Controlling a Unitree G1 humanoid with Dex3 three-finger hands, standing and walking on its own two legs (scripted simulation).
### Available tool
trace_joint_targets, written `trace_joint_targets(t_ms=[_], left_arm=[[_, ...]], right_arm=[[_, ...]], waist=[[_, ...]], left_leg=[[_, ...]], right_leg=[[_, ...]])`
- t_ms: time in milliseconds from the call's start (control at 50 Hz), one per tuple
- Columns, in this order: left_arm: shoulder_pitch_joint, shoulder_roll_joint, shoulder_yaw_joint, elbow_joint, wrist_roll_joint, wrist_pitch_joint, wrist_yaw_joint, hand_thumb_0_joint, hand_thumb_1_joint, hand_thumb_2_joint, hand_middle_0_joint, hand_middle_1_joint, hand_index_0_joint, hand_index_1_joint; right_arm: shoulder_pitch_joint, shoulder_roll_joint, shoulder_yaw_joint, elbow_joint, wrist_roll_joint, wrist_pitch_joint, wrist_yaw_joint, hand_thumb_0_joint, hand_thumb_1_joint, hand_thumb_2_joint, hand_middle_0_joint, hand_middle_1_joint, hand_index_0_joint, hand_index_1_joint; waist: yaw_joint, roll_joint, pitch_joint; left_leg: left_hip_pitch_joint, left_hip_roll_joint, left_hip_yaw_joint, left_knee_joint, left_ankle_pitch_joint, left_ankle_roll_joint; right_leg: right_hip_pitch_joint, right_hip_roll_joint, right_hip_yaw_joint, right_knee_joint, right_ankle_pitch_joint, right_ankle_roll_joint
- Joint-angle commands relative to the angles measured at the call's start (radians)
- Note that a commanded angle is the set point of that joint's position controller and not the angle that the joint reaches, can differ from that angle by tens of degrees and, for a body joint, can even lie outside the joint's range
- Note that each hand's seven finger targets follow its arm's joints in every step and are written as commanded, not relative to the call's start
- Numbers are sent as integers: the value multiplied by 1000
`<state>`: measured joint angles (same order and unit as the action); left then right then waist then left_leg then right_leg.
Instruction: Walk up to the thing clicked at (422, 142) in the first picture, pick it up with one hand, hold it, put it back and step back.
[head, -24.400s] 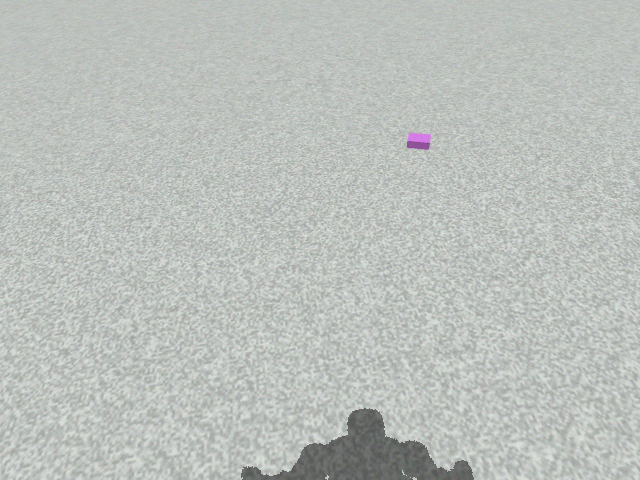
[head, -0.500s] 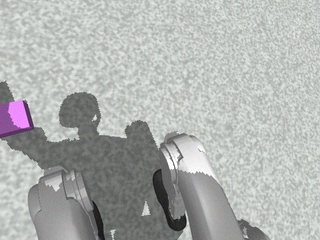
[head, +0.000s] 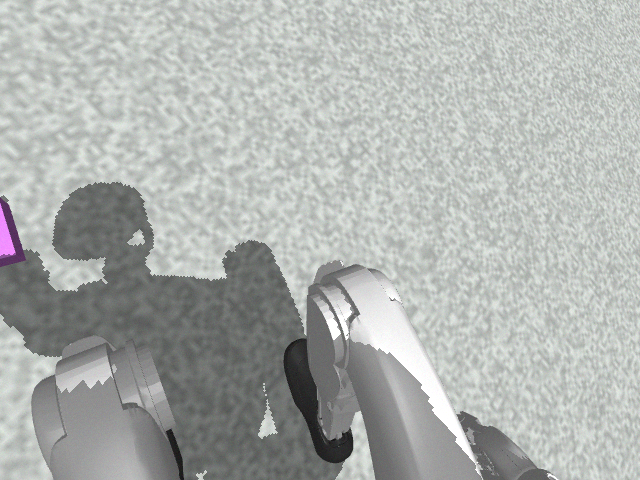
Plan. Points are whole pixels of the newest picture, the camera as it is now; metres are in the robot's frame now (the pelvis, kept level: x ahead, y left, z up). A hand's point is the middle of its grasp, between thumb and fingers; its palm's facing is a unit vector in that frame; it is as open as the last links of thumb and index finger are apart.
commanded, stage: rest palm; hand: left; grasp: from above
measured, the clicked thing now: out of the picture +0.47 +0.34 -0.29
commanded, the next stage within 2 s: close in 1.02 s
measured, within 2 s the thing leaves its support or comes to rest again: neither
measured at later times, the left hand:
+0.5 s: hand out of the picture +0.45 +0.33 -0.24, palm faces -0.46 -0.13 -0.88, open 14.5 cm
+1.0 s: hand out of the picture +0.45 +0.33 -0.25, palm faces -0.46 -0.12 -0.88, open 14.3 cm
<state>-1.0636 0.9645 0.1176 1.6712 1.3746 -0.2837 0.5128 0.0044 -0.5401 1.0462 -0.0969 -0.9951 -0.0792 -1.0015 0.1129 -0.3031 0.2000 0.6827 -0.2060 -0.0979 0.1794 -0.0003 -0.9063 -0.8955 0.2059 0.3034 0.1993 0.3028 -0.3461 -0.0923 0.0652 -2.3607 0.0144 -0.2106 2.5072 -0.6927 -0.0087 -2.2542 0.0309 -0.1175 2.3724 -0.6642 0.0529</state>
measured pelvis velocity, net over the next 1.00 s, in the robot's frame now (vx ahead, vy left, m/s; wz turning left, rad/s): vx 0.00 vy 0.00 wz -0.05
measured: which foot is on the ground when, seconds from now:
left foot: down 0.00-1.00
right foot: down 0.00-1.00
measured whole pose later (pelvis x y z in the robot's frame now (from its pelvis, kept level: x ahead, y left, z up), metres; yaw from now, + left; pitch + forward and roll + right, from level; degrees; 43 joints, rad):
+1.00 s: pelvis +0.00 +0.00 -0.01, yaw -3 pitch +27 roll -14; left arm -1.04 1.06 0.13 1.74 1.33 -0.27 0.59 0.00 -0.55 1.03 -0.09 -0.97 -0.06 -0.99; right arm 0.08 -0.33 0.30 0.67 -0.27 -0.20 0.24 0.00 -0.91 -0.90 0.21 0.30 0.20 0.30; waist -0.38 -0.15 0.16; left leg -2.36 0.02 -0.27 2.58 -0.73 -0.01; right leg -2.24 0.05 -0.16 2.40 -0.67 0.07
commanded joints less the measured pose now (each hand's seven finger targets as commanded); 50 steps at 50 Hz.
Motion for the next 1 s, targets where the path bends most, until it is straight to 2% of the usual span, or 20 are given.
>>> trace_joint_targets(t_ms=[0,20,40,60,100,260,280,340,360,380,480,500,520,580,620,640,700,800,880,980], left_arm=[[-267,248,22,-106,-34,18,61,0,-566,1032,-72,-973,-54,-991],[-267,263,32,-93,-33,22,64,0,-569,1037,-69,-968,-49,-988],[-268,304,56,-99,-36,24,66,0,-566,1025,-67,-971,-50,-988],[-260,277,31,-91,-35,28,60,0,-574,1033,-67,-969,-47,-989],[-255,339,72,-113,-47,25,63,0,-575,1035,-67,-969,-47,-989],[-182,329,70,-123,-70,20,43,0,-598,1044,-62,-948,-35,-976],[-197,312,57,-124,-73,16,40,0,-605,1051,-62,-944,-31,-975],[-163,352,87,-125,-76,2,47,0,-600,1050,-64,-938,-33,-968],[-163,342,82,-125,-68,-1,49,0,-600,1050,-63,-950,-34,-979],[-184,277,33,-134,-74,-9,48,0,-598,1044,-64,-938,-34,-968],[-208,317,35,-136,-60,-23,76,0,-584,1048,-73,-942,-43,-971],[-174,348,67,-87,-55,-18,88,0,-594,1051,-67,-942,-37,-972],[-182,307,38,-92,-55,-19,91,0,-600,1063,-68,-932,-33,-966],[-199,315,38,-80,-30,-13,110,0,-584,1048,-71,-944,-42,-974],[-213,322,50,-99,-43,-10,127,0,-592,1063,-76,-940,-41,-975],[-212,284,11,-59,-38,-4,126,0,-585,1038,-69,-952,-42,-979],[-207,314,38,-42,-38,6,130,0,-573,1032,-72,-957,-47,-982],[-212,291,17,-36,-56,18,120,0,-572,1021,-67,-973,-46,-993],[-220,347,39,-63,-61,9,118,0,-568,1030,-72,-974,-49,-996],[-189,320,23,-37,-62,2,119,0,-558,1016,-70,-974,-52,-992]], right_arm=[[194,-302,-76,2,-15,-29,-11,0,-895,-900,200,300,200,300],[192,-308,-70,-6,-18,-33,-8,0,-894,-900,200,300,200,300],[193,-317,-73,0,-19,-38,-9,0,-894,-900,200,300,200,300],[183,-317,-67,-16,-21,-46,-8,0,-894,-900,200,300,200,300],[187,-330,-65,-6,-25,-50,-7,0,-895,-901,200,300,200,300],[203,-329,-55,5,-39,-57,4,0,-895,-901,200,300,200,300],[205,-332,-51,1,-41,-59,6,0,-897,-902,200,300,200,300],[207,-340,-49,10,-43,-54,7,0,-895,-902,200,300,200,300],[214,-337,-48,11,-47,-53,9,0,-895,-902,200,300,200,300],[186,-332,-42,-9,-48,-57,13,0,-896,-902,200,300,200,300],[176,-339,-35,5,-52,-57,20,0,-897,-903,200,300,200,300],[176,-345,-34,9,-57,-56,21,0,-896,-903,200,300,200,300],[166,-348,-35,-4,-52,-59,21,0,-895,-902,200,300,200,300],[164,-348,-34,2,-61,-68,29,0,-895,-902,200,300,200,300],[154,-352,-32,1,-61,-71,29,0,-896,-904,200,300,200,300],[140,-345,-25,-7,-59,-78,32,0,-898,-904,200,300,200,300],[160,-359,-29,7,-62,-88,38,0,-898,-904,200,300,200,300],[151,-362,-23,-1,-60,-104,44,0,-901,-905,199,300,200,300],[148,-369,-15,0,-58,-103,41,0,-900,-905,199,300,200,300],[149,-360,6,-5,-64,-102,48,0,-899,-904,200,300,200,300]], waist=[[-15,461,-624],[-32,465,-610],[-24,466,-604],[-26,462,-593],[-19,479,-601],[-20,464,-622],[-38,464,-602],[-21,462,-608],[-25,474,-609],[-31,477,-588],[-32,509,-593],[-31,477,-574],[-36,467,-555],[-48,488,-536],[-39,490,-565],[-52,489,-541],[-59,481,-526],[-69,492,-526],[-56,499,-550],[-68,480,-527]], left_leg=[[517,5,112,-246,179,29],[520,7,104,-243,172,29],[505,9,104,-241,148,29],[502,6,107,-236,145,29],[499,10,98,-237,144,26],[495,19,94,-196,218,28],[489,16,94,-190,223,28],[504,20,85,-191,251,22],[515,22,84,-193,258,23],[510,19,82,-195,257,16],[527,23,74,-203,246,15],[512,25,70,-200,223,18],[505,22,71,-203,222,16],[522,26,70,-200,204,15],[528,26,66,-211,211,15],[507,25,67,-205,195,17],[502,26,62,-206,197,16],[515,28,60,-196,207,15],[513,30,55,-202,207,13],[509,32,52,-190,226,15]], right_leg=[[296,34,-103,-201,218,-74],[290,34,-110,-189,213,-74],[284,35,-108,-190,192,-76],[277,34,-108,-186,191,-76],[295,38,-114,-189,186,-77],[366,46,-110,-183,267,-68],[358,43,-113,-178,273,-69],[373,45,-122,-176,285,-71],[386,46,-121,-174,297,-68],[359,45,-129,-173,286,-75],[361,48,-140,-167,282,-72],[357,51,-141,-169,267,-70],[335,50,-145,-165,261,-71],[316,50,-144,-156,250,-70],[337,53,-148,-170,257,-70],[320,53,-146,-165,249,-71],[320,52,-151,-156,249,-68],[326,51,-151,-153,262,-66],[350,54,-152,-162,258,-68],[355,56,-158,-153,275,-64]])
